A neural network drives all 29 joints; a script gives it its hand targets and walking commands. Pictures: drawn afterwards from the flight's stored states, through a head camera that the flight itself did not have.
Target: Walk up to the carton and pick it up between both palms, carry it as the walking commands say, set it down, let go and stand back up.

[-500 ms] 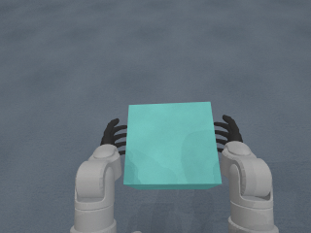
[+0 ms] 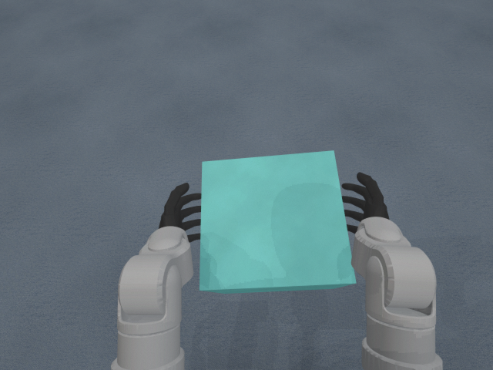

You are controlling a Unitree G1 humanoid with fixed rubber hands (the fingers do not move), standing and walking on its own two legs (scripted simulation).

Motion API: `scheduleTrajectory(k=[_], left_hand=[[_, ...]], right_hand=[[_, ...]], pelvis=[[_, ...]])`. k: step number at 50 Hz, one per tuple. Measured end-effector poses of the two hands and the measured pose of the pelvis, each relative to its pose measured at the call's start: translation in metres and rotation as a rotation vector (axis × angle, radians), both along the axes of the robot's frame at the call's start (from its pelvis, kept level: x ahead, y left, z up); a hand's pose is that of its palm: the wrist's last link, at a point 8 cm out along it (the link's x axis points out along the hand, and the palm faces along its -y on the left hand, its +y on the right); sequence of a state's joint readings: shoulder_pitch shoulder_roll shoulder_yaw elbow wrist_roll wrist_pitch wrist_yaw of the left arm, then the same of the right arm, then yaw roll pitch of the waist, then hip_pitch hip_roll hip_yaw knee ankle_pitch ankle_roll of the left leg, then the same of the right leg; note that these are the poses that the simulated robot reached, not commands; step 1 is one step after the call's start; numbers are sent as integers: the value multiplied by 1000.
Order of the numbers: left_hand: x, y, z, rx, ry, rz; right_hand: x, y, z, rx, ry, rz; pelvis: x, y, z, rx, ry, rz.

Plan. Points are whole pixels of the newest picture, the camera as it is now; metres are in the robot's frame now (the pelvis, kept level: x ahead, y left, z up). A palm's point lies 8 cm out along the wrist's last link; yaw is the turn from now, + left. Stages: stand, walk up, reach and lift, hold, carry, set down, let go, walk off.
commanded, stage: carry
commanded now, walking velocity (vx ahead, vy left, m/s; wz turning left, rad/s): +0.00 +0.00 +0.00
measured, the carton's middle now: (273, 230) +0.33 -0.02 +0.01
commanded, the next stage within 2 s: none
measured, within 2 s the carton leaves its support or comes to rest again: neither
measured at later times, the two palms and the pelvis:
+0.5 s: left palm (151, 244) +0.27 +0.16 +0.09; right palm (358, 233) +0.28 -0.12 +0.11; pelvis -0.01 +0.02 +0.00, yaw +0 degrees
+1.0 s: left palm (127, 321) +0.17 +0.16 +0.10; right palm (376, 328) +0.17 -0.12 +0.10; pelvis -0.09 +0.03 -0.01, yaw +0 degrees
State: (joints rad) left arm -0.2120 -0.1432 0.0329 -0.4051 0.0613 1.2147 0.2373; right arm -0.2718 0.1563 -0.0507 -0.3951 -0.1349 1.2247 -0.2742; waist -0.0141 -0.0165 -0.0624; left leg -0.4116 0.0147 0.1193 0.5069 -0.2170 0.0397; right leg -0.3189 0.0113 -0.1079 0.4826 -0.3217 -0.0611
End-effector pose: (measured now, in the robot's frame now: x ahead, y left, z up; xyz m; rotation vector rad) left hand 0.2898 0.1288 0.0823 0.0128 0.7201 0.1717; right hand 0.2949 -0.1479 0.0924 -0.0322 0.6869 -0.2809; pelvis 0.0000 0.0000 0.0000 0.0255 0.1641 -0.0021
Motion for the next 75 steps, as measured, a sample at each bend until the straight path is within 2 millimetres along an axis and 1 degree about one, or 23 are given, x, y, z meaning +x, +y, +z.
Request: scheduleTrajectory(k=[4, 11, 16, 21, 25, 28, 32, 36, 41, 45, 49, 56, 75], left_hand=[[6, 9, -4, -15, 10, 8], [9, 19, 2, -18, 0, 21], [4, 21, 4, -21, -10, 18], [-5, 25, 7, -26, -24, 16], [-17, 27, 9, -26, -37, 19], [-31, 27, 9, -25, -42, 20], [-52, 27, 12, -26, -47, 14], [-74, 28, 20, -27, -66, 9], [-95, 27, 29, -19, -91, 4], [-107, 28, 29, -10, -85, 3], [-116, 30, 23, -5, -60, 5], [-119, 31, 20, -6, -48, 6], [-108, 31, 15, -7, -43, 5]], right_hand=[[6, 9, 0, -5, 10, 11], [11, 19, 6, -5, -1, 26], [6, 21, 8, -11, -11, 23], [-4, 25, 12, -18, -22, 21], [-17, 26, 13, -16, -34, 25], [-30, 26, 12, -15, -36, 27], [-53, 26, 10, -18, -33, 26], [-78, 26, 11, -19, -25, 28], [-105, 25, 14, -19, -21, 33], [-119, 27, 15, -21, -10, 34], [-128, 29, 10, -23, 18, 38], [-132, 30, 7, -25, 34, 40], [-120, 30, 2, -24, 39, 43]], pelvis=[[5, 6, 1, -11, 7, -2], [9, 13, 5, -18, 9, 1], [5, 16, 5, -21, 3, 1], [-3, 20, 4, -28, -10, 0], [-15, 20, 2, -28, -25, 1], [-26, 20, -1, -27, -39, 1], [-43, 22, -3, -30, -65, -1], [-60, 23, -4, -32, -91, -1], [-76, 23, -5, -33, -116, -1], [-85, 24, -5, -35, -129, -2], [-92, 25, -5, -36, -138, -2], [-95, 26, -6, -38, -143, -2], [-87, 26, -5, -36, -132, -1]])
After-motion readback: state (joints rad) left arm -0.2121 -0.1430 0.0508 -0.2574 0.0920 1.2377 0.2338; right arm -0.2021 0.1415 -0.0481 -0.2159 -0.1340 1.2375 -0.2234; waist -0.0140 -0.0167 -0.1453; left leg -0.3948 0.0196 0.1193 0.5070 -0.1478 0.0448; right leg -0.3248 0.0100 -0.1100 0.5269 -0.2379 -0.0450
